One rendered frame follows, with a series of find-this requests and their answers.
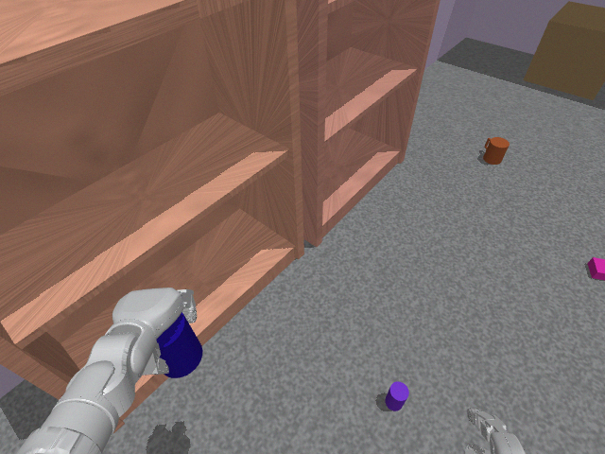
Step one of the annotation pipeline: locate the right robot hand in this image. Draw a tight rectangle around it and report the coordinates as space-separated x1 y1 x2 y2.
464 408 526 454

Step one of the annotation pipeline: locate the bookshelf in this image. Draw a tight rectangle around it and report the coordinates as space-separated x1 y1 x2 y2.
0 0 304 433
296 0 440 247

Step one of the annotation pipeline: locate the left robot arm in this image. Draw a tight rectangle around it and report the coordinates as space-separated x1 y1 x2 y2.
16 319 157 454

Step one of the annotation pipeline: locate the left robot hand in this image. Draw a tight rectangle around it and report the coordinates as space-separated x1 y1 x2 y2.
112 288 197 375

